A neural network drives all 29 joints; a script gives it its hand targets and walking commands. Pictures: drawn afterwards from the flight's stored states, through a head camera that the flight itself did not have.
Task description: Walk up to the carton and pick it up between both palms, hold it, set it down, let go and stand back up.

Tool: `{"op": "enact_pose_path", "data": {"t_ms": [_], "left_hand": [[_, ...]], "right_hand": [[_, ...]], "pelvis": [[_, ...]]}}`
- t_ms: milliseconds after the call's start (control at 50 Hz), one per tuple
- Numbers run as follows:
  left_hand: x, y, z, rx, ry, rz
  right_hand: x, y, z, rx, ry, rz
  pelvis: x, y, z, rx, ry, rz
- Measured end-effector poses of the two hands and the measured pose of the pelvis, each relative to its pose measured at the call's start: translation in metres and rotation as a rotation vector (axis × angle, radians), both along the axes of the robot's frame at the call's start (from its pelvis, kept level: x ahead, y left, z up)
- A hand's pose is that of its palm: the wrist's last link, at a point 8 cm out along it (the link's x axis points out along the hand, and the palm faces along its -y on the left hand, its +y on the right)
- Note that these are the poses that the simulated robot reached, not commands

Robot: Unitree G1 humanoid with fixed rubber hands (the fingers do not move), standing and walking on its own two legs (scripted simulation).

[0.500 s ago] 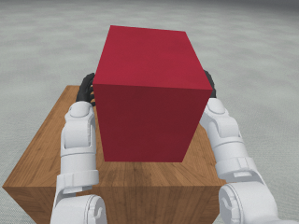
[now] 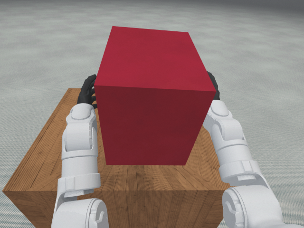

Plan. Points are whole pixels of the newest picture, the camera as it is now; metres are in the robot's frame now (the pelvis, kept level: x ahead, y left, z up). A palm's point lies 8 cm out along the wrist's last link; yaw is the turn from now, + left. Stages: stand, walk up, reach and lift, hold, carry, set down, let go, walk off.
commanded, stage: hold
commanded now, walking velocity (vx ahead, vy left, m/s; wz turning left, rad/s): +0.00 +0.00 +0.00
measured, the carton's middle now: (148, 95) +0.43 +0.00 +0.19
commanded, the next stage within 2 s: none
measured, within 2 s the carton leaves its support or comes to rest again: neither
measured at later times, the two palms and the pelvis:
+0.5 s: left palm (86, 105) +0.37 +0.15 +0.21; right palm (210, 100) +0.37 -0.16 +0.21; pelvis +0.00 +0.00 +0.00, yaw +0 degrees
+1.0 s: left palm (86, 106) +0.37 +0.16 +0.21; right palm (209, 101) +0.37 -0.16 +0.21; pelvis +0.00 +0.00 +0.00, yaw +0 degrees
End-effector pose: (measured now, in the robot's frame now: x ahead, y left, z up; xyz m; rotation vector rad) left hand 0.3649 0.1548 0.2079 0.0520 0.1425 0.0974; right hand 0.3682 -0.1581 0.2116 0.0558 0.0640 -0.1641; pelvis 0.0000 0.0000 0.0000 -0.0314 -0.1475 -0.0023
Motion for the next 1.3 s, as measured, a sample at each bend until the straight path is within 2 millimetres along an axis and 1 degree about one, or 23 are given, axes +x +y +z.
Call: {"op": "enact_pose_path", "data": {"t_ms": [320,500,580,860,1120,1300], "left_hand": [[0.0038,-0.0003,-0.0063,0.002,0.018,-0.001],[0.0011,0.0001,0.0009,0.003,-0.008,0.0],[-0.0003,0.0004,0.0012,0.004,-0.008,0.0],[0.0035,0.0007,-0.0073,0.004,0.018,-0.001],[-0.0013,0.0008,0.0016,0.005,-0.012,-0.001],[0.0005,0.0015,-0.006,0.002,0.016,-0.001]], "right_hand": [[0.0037,-0.0002,-0.0066,0.001,0.017,0.0],[0.0013,0.0002,0.0009,0.001,-0.009,0.001],[-0.0001,0.0005,0.0013,0.0,-0.01,0.001],[0.0035,0.0007,-0.0075,0.002,0.015,0.001],[-0.0013,0.0009,0.0013,0.001,-0.016,0.001],[0.0005,0.0015,-0.007,0.004,0.011,0.002]], "pelvis": [[0.0008,0.0,0.0001,0.0,0.001,0.0],[0.0008,0.0001,0.0001,0.0,0.001,0.0],[-0.0001,0.0001,0.0,0.0,-0.002,0.001],[0.0006,0.0001,0.0001,0.0,-0.001,0.001],[-0.0001,0.0001,0.0001,0.0,-0.005,0.001],[-0.0001,0.0001,0.0001,0.0,-0.005,0.001]]}}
